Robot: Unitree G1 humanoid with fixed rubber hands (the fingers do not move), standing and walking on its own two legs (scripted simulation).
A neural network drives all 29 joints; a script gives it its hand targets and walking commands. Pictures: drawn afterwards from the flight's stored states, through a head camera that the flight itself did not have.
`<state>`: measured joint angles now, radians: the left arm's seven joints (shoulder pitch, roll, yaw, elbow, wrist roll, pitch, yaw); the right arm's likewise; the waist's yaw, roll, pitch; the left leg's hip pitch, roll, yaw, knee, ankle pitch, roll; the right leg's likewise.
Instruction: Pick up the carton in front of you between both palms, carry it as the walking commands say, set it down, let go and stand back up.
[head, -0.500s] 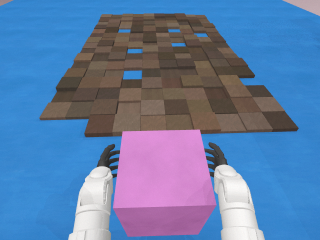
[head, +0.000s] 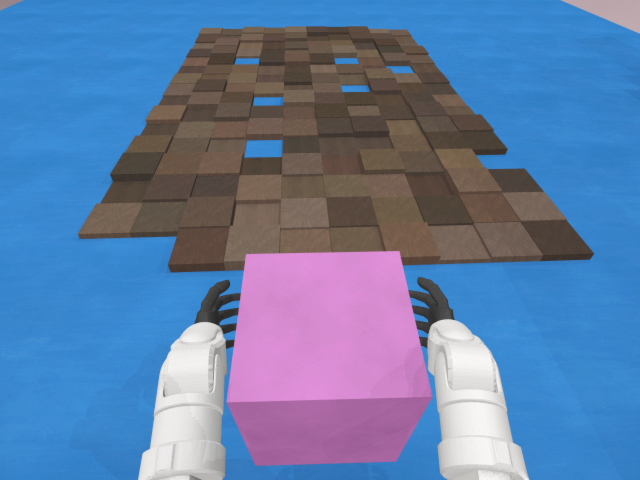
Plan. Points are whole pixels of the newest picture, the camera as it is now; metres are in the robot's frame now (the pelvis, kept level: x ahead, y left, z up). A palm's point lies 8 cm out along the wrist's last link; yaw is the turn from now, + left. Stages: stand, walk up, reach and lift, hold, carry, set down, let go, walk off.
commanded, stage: hold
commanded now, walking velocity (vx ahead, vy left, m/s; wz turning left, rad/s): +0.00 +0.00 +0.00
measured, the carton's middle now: (324, 362) +0.29 +0.00 -0.02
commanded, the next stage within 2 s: carry in 0.12 s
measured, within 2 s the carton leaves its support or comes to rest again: neither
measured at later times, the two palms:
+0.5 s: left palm (229, 275) +0.37 +0.13 +0.07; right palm (439, 270) +0.38 -0.17 +0.08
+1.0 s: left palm (259, 165) +0.64 +0.11 +0.09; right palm (415, 163) +0.65 -0.19 +0.09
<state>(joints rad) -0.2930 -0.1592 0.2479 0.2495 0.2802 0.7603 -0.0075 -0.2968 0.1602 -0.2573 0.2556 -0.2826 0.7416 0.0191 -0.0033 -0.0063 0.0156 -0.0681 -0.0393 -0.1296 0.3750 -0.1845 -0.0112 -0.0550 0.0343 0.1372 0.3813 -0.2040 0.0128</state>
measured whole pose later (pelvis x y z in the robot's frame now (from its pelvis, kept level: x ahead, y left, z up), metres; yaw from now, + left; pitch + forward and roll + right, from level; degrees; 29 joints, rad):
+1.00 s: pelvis +0.37 -0.04 +0.00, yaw +0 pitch +5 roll +2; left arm -0.17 -0.14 0.12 -0.35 0.10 1.22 0.10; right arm -0.18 0.14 -0.11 -0.35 -0.11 1.21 -0.09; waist 0.04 -0.02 -0.11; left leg -0.60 0.07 0.14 0.75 -0.21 0.00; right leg -0.03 -0.03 -0.18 0.26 -0.32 -0.03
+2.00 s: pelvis +1.03 -0.07 -0.01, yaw -2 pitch +7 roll +1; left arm -0.93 0.00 0.30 0.08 0.04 1.32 0.17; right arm -0.96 -0.03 -0.33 0.08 -0.07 1.33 -0.14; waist 0.07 0.01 0.04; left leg -0.79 0.06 0.07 0.96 -0.23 0.06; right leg -0.20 0.01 -0.16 0.46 -0.37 -0.07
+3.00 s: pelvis +1.71 -0.07 +0.00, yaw -2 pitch +4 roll +0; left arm -0.73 0.02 0.19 0.18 0.05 1.27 0.11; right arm -0.71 0.02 -0.24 0.13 -0.11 1.27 -0.10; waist 0.01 -0.03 -0.11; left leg -0.48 -0.01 0.13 0.56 -0.26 0.08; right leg -0.17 -0.03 -0.07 0.83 -0.54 -0.01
